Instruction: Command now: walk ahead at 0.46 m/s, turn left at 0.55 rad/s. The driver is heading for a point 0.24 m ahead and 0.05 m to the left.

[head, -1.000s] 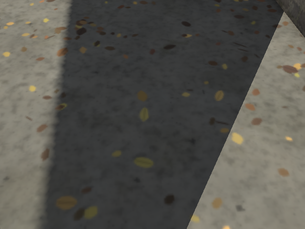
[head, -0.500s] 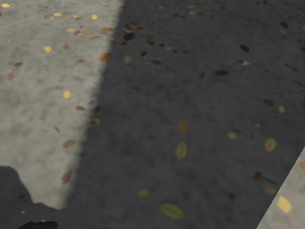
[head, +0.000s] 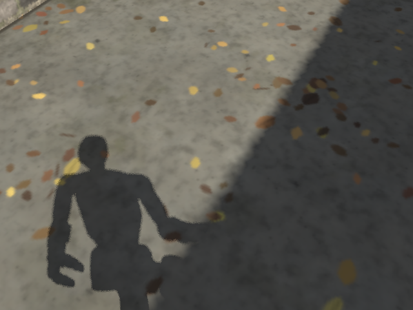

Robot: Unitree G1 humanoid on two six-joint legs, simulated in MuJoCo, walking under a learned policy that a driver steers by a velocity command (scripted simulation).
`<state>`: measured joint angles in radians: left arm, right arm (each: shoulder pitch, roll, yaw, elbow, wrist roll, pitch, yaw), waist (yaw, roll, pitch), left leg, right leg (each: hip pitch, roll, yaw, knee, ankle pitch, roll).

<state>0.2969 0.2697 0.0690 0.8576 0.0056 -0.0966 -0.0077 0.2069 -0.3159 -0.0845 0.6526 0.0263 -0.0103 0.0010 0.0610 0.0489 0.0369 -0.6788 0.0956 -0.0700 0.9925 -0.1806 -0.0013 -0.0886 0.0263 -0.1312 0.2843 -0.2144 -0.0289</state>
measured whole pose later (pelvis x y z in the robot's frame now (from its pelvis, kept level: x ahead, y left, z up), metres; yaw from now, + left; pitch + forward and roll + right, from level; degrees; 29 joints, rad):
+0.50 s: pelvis +0.17 +0.05 -0.01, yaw +6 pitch +1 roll +1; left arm 0.13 0.29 0.03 0.86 0.00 0.02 0.03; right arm 0.14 -0.24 -0.04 0.74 -0.03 -0.01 0.01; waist -0.01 -0.03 0.04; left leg -0.34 -0.07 0.02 0.45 -0.12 0.07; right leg -0.41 -0.08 0.03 0.73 -0.32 0.06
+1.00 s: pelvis +0.24 +0.02 -0.01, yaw +6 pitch -1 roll +0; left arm 0.16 0.24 0.01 1.00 0.01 -0.01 0.02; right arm 0.15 -0.24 -0.05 0.96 0.00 0.01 -0.03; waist 0.01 -0.01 0.04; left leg -0.22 -0.01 -0.01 0.48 -0.24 0.01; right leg -0.17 -0.02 -0.01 0.49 -0.30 0.01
